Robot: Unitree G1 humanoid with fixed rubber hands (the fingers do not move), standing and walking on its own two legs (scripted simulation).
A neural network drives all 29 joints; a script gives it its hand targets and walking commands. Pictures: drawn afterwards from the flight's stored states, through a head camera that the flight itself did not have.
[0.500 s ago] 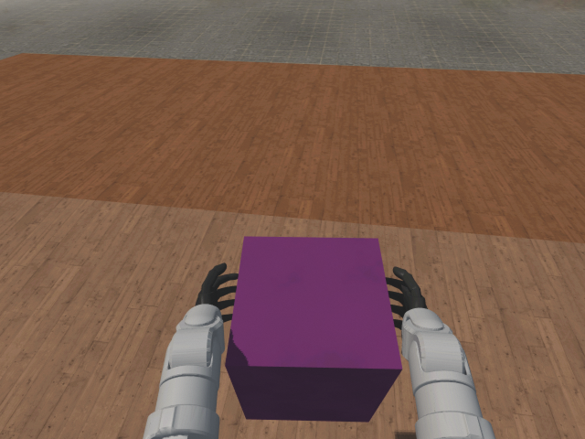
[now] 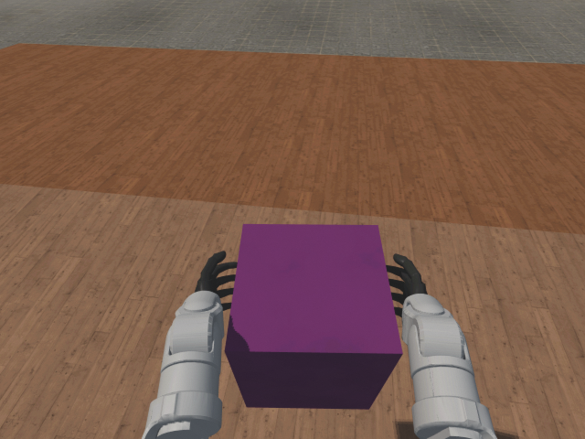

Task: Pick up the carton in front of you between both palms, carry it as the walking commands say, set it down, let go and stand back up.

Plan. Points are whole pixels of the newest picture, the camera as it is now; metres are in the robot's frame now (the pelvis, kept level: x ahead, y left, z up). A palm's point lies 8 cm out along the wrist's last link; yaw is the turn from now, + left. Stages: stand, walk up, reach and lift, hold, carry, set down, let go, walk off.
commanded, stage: reach and lift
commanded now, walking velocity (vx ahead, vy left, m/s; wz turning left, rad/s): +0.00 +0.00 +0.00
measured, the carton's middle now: (308, 320) +0.31 +0.00 -0.05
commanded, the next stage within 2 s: hold in 0.46 s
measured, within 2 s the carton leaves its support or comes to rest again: neither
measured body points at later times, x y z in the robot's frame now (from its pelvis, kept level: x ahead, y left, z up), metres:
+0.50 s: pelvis +0.01 +0.00 +0.00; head -0.02 +0.00 +0.45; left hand +0.31 +0.15 +0.03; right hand +0.31 -0.15 +0.03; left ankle +0.01 +0.13 -0.74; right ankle +0.02 -0.13 -0.74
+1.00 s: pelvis +0.00 +0.00 +0.00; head -0.04 +0.00 +0.45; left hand +0.30 +0.15 +0.05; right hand +0.30 -0.15 +0.04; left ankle +0.01 +0.13 -0.74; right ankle +0.02 -0.13 -0.74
